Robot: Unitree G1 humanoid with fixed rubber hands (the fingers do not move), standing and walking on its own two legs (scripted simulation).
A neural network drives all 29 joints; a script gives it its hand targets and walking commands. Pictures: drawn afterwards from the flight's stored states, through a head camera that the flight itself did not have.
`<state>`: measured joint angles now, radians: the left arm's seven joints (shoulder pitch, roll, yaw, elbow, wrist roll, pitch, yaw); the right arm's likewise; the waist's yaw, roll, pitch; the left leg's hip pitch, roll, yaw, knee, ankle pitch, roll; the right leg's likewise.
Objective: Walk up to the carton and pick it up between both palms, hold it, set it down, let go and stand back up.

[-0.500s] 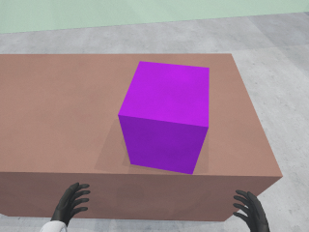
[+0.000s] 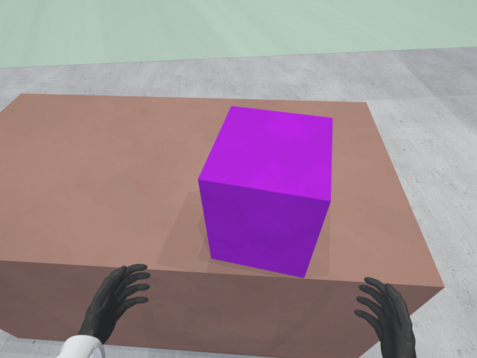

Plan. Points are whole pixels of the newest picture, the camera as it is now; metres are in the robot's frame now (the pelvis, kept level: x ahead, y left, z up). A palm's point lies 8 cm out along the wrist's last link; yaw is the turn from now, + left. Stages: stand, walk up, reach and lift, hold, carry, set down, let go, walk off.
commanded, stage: reach and lift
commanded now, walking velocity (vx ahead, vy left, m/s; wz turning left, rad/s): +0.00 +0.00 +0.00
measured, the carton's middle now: (268, 192) +0.42 +0.01 +0.03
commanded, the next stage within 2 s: none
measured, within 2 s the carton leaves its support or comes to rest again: neither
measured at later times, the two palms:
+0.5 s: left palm (118, 260) +0.23 +0.24 +0.07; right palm (393, 284) +0.23 -0.18 +0.06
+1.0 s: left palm (132, 202) +0.31 +0.23 +0.11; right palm (399, 233) +0.29 -0.19 +0.10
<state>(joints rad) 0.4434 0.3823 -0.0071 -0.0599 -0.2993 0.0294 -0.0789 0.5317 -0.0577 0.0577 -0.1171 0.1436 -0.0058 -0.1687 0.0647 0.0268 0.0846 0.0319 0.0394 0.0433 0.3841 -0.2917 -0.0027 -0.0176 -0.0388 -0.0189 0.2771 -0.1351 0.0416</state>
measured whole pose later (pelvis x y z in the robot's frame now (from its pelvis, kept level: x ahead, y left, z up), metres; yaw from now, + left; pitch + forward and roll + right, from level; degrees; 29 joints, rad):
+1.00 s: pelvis +0.00 +0.00 +0.00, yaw -1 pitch -4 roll -2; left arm -0.19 0.38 0.10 -0.04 -0.29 0.54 -0.08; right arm -0.10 -0.17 -0.04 -0.07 0.29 0.38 -0.24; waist 0.01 0.01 0.09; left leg -0.02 0.04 0.05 0.38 -0.29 0.00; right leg -0.06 -0.04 -0.01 0.26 -0.12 0.05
